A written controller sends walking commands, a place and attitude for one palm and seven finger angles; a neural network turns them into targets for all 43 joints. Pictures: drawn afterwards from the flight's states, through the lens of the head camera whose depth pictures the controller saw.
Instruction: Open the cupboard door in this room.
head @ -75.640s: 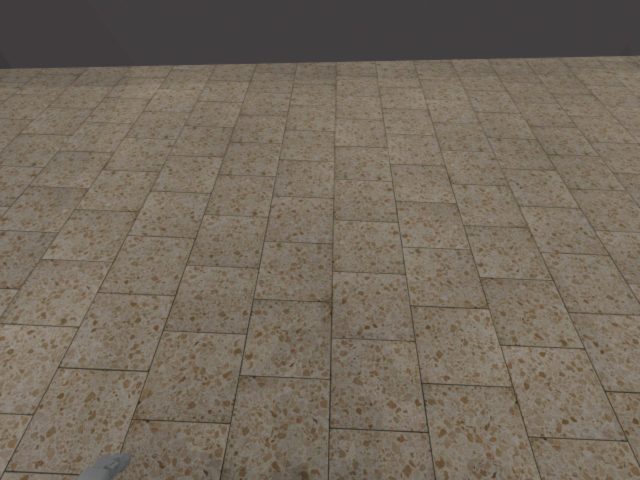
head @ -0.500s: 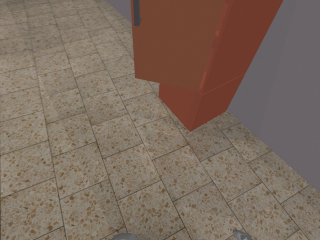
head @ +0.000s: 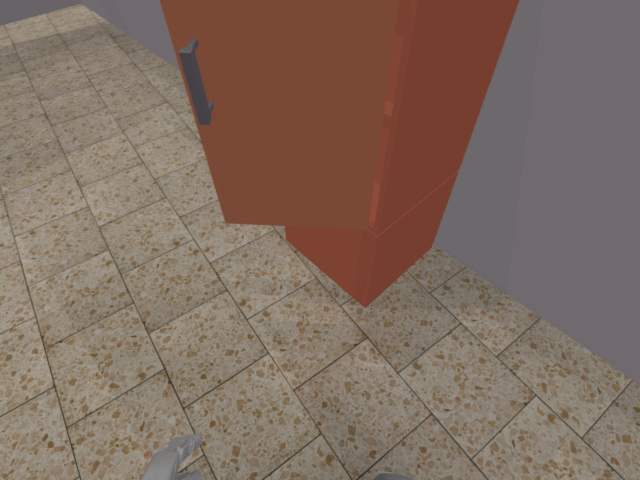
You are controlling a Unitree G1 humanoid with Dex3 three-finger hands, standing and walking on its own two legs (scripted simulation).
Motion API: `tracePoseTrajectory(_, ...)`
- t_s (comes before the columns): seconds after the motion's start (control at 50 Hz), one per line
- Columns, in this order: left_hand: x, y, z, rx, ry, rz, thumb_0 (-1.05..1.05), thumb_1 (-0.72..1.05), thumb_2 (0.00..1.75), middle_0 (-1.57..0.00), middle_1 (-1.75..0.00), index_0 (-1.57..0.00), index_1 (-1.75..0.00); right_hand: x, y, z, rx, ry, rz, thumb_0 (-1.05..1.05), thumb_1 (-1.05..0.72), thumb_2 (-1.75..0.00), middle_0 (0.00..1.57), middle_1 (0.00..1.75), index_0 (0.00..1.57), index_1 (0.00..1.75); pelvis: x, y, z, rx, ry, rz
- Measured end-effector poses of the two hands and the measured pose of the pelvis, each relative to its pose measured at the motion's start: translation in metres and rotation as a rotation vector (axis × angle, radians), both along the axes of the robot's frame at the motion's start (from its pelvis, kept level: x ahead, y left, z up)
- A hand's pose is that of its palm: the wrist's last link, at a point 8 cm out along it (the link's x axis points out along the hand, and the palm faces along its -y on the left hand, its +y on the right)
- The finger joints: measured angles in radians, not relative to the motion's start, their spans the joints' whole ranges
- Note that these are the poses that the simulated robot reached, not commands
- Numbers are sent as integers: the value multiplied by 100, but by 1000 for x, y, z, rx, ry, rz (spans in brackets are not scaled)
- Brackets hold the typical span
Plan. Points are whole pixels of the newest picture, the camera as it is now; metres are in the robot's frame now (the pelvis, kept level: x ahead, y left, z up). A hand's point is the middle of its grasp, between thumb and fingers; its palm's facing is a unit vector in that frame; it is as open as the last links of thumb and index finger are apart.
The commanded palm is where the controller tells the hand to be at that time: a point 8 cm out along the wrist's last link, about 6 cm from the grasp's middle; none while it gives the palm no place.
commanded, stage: take the last steps up to it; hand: left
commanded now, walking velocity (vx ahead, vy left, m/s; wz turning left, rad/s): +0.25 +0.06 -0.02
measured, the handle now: (199, 83) +0.75 +0.23 +0.10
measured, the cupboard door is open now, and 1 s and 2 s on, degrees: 43 43 43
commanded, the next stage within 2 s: come to a stop and stand still in 0.26 s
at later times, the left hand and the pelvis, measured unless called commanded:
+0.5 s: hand out of the picture +0.13 +0.23 -0.17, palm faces +0.06 -0.99 -0.14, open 7.3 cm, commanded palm none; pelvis +0.16 +0.06 +0.01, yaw -1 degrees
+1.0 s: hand (206, 415) +0.24 +0.18 -0.14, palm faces -0.06 -0.96 -0.26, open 7.4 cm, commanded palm none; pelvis +0.14 -0.01 +0.01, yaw -2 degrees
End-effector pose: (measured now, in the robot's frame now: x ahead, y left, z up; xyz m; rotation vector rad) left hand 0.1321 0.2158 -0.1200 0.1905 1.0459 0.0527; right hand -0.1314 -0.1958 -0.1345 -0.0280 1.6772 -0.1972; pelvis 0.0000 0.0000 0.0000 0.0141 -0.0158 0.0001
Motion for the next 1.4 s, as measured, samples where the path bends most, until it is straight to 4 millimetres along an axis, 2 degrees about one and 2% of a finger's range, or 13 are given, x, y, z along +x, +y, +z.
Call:
tracePoseTrajectory(0.08,-3,-4,-4,-8,42,53,0,91,89,-20,-30,-20,-30,45,-8,0,3,-8,3,0,-91,-90,20,30,20,30,27,-5,4,-20,-15,6)
tracePoseTrajectory(0.2,-33,19,0,28,202,144,-1,96,89,-20,-30,-20,-30,170,-21,11,-40,-217,75,0,-91,-90,20,30,20,30,63,0,19,-29,7,14)
tracePoseTrajectory(0.32,-51,38,-8,-15,339,201,0,94,89,-20,-30,-20,-30,281,-17,21,-99,-376,165,1,-94,-90,20,30,20,30,107,26,19,-37,13,17)
tracePoseTrajectory(0.4,-45,53,-26,-49,412,219,0,93,89,-20,-30,-20,-30,336,1,21,-135,-460,203,1,-93,-90,19,30,20,30,139,49,8,-38,12,10)
tracePoseTrajectory(0.46,-24,60,-27,-46,431,191,1,92,89,-20,-30,-20,-30,357,18,25,-142,-483,205,0,-93,-90,20,30,20,30,154,58,10,-27,9,-12)
tracePoseTrajectory(0.52,6,65,-23,-44,409,167,1,92,89,-19,-30,-20,-30,365,35,26,-130,-470,196,0,-92,-90,20,30,20,30,161,64,15,-30,9,-15)
tracePoseTrajectory(0.6,48,73,-17,-24,350,131,1,92,89,-20,-30,-20,-30,366,32,27,-153,-445,152,-1,-95,-90,20,30,21,30,164,66,19,-39,16,-29)
tracePoseTrajectory(0.72,100,82,-7,32,239,93,1,91,89,-19,-30,-20,-30,340,9,28,-177,-377,109,-1,-93,-90,20,30,21,30,160,53,21,-49,24,-47)
tracePoseTrajectory(0.84,124,63,5,79,160,47,0,92,89,-19,-30,-20,-30,303,-24,17,-161,-318,61,0,-91,-90,20,30,21,30,152,28,18,-44,25,-53)
tracePoseTrajectory(0.94,116,31,6,111,130,26,0,92,89,-19,-30,-20,-30,276,-54,-4,-116,-277,19,0,-91,-90,20,30,21,30,145,-2,7,-7,23,-53)
tracePoseTrajectory(1.06,86,-8,7,63,184,33,1,92,89,-20,-30,-20,-30,265,-66,1,-89,-249,20,0,-91,-90,20,30,20,30,143,-18,16,-5,16,-32)
tracePoseTrajectory(1.18,62,-17,-10,15,222,84,0,94,89,-20,-30,-20,-30,267,-61,4,-92,-260,60,0,-91,-90,20,30,20,30,139,-25,12,-32,14,-16)
tracePoseTrajectory(1.4,10,-27,-5,1,340,124,1,93,89,-20,-30,-20,-30,272,-60,12,-80,-277,97,1,-93,-90,20,30,20,30,137,-33,23,-17,1,-28)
